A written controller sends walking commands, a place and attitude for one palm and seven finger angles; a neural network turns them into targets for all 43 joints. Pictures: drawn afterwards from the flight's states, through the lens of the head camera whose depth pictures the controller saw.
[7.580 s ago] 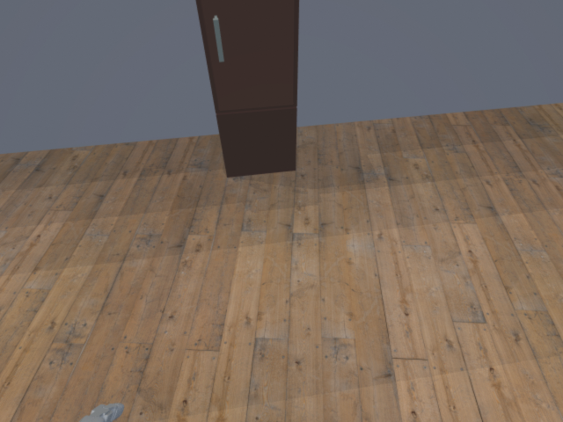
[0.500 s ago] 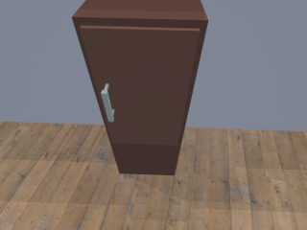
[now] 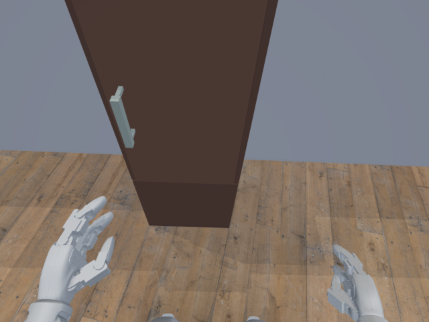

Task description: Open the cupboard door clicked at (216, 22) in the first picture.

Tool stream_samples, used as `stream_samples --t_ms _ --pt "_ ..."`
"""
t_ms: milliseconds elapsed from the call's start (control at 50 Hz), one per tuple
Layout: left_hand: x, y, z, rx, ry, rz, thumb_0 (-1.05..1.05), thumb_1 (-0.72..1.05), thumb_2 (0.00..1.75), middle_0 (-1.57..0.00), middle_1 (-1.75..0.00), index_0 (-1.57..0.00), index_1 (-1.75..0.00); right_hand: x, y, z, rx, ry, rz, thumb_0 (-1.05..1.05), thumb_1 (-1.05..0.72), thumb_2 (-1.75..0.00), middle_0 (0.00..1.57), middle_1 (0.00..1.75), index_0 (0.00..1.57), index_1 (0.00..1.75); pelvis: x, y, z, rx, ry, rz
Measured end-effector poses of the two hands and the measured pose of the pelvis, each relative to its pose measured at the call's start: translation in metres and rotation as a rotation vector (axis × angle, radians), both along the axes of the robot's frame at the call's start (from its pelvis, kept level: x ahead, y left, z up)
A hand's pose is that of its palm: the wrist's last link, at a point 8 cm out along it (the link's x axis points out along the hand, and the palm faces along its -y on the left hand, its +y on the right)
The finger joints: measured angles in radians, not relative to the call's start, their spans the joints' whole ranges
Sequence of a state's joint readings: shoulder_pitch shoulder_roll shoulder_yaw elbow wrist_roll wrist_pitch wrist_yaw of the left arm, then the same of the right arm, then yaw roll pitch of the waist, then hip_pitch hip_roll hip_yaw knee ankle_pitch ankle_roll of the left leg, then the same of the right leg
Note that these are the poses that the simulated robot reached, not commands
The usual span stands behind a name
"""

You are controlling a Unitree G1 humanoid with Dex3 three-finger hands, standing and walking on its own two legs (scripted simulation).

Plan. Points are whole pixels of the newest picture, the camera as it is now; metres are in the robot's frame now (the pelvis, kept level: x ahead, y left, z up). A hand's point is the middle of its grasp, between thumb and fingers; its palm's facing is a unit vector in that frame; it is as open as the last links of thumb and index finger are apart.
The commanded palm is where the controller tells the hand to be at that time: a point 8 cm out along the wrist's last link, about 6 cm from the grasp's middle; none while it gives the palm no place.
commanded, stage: raise the hand with hooked fingers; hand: left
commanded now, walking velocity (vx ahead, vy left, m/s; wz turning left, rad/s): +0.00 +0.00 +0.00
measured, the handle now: (125, 118) +0.55 +0.24 +0.02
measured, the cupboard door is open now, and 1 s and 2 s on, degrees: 0 0 0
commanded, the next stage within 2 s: move the hooked fingers beside the handle in 1.76 s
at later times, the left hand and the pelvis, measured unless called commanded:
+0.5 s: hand (81, 261) +0.22 +0.24 +0.01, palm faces +0.04 -1.00 -0.05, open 11.1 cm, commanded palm +0.18 +0.29 +0.01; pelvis -0.02 -0.01 -0.03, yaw +0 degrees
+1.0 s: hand (47, 246) +0.24 +0.30 +0.02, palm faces +0.05 -1.00 -0.06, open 13.7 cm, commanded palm +0.22 +0.34 +0.03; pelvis -0.02 +0.03 -0.02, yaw +1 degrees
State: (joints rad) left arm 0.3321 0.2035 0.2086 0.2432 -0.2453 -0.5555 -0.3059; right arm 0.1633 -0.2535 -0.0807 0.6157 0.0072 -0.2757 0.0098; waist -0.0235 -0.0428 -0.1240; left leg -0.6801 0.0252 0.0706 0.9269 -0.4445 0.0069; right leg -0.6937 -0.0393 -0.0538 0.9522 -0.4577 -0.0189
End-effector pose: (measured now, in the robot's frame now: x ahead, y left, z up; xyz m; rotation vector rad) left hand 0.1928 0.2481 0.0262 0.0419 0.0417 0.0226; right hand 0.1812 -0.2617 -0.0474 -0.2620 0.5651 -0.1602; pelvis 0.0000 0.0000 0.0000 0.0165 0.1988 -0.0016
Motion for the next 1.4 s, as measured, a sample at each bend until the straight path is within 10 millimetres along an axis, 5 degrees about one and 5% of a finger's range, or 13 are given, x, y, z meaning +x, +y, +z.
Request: stream_samples --t_ms 100,180,280,400,500,600,720,900,1060,1240,1400 --pt "-0.057 0.010 -0.054 -0.033 0.140 0.069 0.01 0.59 0.76 -0.23 -0.51 -0.22 -0.50 0.046 -0.007 -0.006 -0.058 -0.093 0.091 0.01 -0.91 -0.90 0.20 0.30 0.20 0.30 -0.005 -0.015 -0.031 -0.009 0.056 0.019" --pt "-0.078 0.026 -0.041 0.026 0.039 0.189 0.02 0.49 0.72 -0.23 -0.57 -0.23 -0.56 0.060 0.004 -0.028 -0.059 -0.084 0.146 0.01 -0.91 -0.90 0.20 0.30 0.20 0.30 -0.007 -0.022 -0.047 -0.035 0.073 0.046" --pt "-0.046 0.023 -0.014 0.083 -0.135 0.062 0.02 0.37 0.68 -0.24 -0.64 -0.23 -0.63 0.044 0.025 -0.067 0.010 -0.006 0.167 0.01 -0.91 -0.90 0.20 0.30 0.20 0.30 -0.016 -0.027 -0.057 -0.062 0.082 0.063" --pt "0.006 0.021 -0.028 0.005 0.084 -0.118 0.01 0.23 0.62 -0.25 -0.73 -0.25 -0.73 -0.014 0.030 -0.089 0.102 0.130 0.062 0.01 -0.90 -0.90 0.21 0.30 0.21 0.30 -0.022 -0.024 -0.049 -0.050 0.083 0.041" --pt "0.002 0.040 -0.007 0.006 0.079 0.025 0.01 0.12 0.57 -0.26 -0.81 -0.26 -0.80 -0.061 0.016 -0.080 0.095 0.212 -0.043 0.01 -0.90 -0.90 0.21 0.30 0.21 0.30 -0.019 -0.015 -0.034 -0.033 0.081 0.014" --pt "-0.012 0.059 -0.001 0.050 -0.005 0.099 0.01 0.00 0.52 -0.26 -0.88 -0.26 -0.87 -0.082 0.002 -0.074 0.025 0.254 -0.066 0.02 -0.90 -0.90 0.21 0.30 0.21 0.30 -0.020 -0.003 -0.032 -0.038 0.083 0.020" --pt "-0.004 0.058 -0.030 0.011 0.051 -0.028 0.00 -0.14 0.46 -0.27 -0.97 -0.27 -0.96 -0.075 0.001 -0.062 -0.055 0.217 -0.053 0.02 -0.90 -0.90 0.20 0.30 0.20 0.30 -0.027 0.011 -0.036 -0.053 0.076 0.023" --pt "0.017 0.086 0.006 0.023 -0.067 0.026 0.00 -0.35 0.37 -0.29 -1.11 -0.29 -1.10 -0.040 0.044 -0.035 -0.022 0.107 0.022 0.01 -0.90 -0.90 0.20 0.30 0.20 0.30 -0.022 0.026 -0.025 -0.068 0.051 0.026" --pt "0.024 0.105 -0.005 0.012 0.062 0.022 0.00 -0.47 0.32 -0.30 -1.18 -0.29 -1.17 -0.024 0.069 -0.034 0.006 0.109 0.089 0.01 -0.90 -0.90 0.21 0.30 0.21 0.30 -0.017 0.035 -0.020 -0.077 0.053 0.033" --pt "0.050 0.115 0.013 0.035 -0.035 0.018 -0.01 -0.50 0.30 -0.30 -1.20 -0.30 -1.19 -0.034 0.061 -0.042 -0.016 0.190 0.069 0.01 -0.90 -0.90 0.21 0.30 0.21 0.30 -0.013 0.034 -0.019 -0.078 0.061 0.032" --pt "0.063 0.112 0.010 0.004 0.037 -0.006 -0.01 -0.50 0.30 -0.30 -1.20 -0.30 -1.20 -0.050 0.040 -0.040 -0.023 0.231 0.011 0.01 -0.90 -0.90 0.21 0.30 0.21 0.30 -0.009 0.028 -0.014 -0.070 0.070 0.022"
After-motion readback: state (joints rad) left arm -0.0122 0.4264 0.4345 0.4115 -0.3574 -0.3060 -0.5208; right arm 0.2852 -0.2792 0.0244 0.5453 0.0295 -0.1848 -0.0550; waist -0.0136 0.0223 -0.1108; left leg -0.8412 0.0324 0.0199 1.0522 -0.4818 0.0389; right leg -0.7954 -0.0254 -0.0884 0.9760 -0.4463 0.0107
